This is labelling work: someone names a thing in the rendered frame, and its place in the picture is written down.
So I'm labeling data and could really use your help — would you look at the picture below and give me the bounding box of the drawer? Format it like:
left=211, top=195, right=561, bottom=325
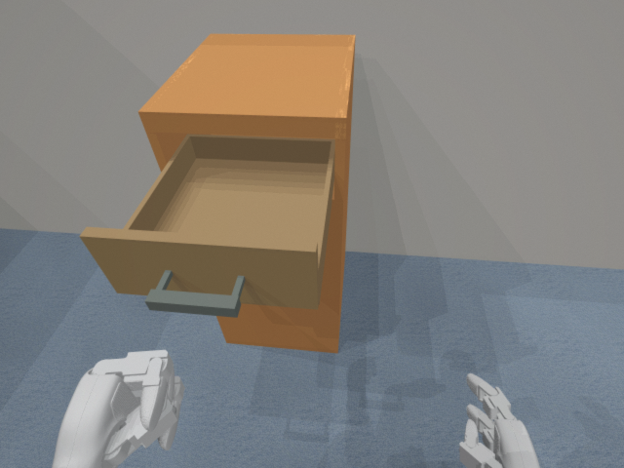
left=79, top=134, right=335, bottom=310

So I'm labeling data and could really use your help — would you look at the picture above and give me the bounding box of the left robot hand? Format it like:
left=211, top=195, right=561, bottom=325
left=52, top=350, right=185, bottom=468

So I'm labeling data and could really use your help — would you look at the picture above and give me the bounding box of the handle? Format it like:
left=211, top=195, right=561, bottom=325
left=144, top=270, right=246, bottom=318

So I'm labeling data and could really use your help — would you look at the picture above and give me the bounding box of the cabinet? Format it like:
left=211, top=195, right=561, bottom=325
left=138, top=34, right=356, bottom=354

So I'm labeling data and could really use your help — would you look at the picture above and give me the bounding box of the right robot hand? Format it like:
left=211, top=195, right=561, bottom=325
left=459, top=373, right=540, bottom=468

